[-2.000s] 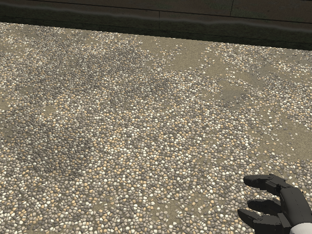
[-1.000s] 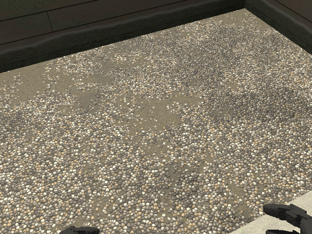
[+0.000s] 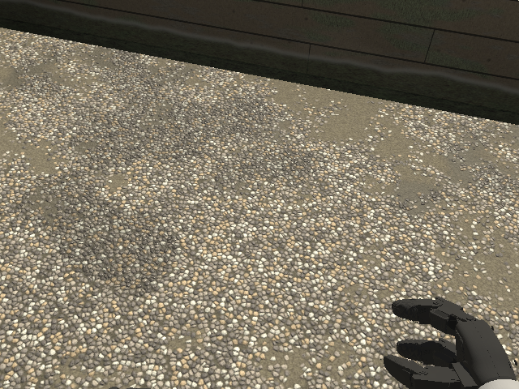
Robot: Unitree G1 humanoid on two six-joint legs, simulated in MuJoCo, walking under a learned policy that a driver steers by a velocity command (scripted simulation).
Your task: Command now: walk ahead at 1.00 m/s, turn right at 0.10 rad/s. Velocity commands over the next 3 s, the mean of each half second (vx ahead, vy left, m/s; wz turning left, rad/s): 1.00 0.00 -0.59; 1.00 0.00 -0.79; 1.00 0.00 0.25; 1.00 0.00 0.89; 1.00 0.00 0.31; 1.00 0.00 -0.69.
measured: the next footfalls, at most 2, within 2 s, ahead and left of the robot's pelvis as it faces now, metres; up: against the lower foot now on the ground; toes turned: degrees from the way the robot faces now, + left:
right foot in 1.24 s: -0.07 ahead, -0.23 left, +0.00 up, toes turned -38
left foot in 1.68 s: +0.05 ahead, +0.00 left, +0.00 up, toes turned -28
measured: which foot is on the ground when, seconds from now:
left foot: down 0.00-1.00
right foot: down 0.00-0.98, up 1.00-1.00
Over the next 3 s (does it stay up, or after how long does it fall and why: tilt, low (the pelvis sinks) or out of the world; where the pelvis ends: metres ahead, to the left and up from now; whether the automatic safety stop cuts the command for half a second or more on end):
stays up -0.02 -0.09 -0.01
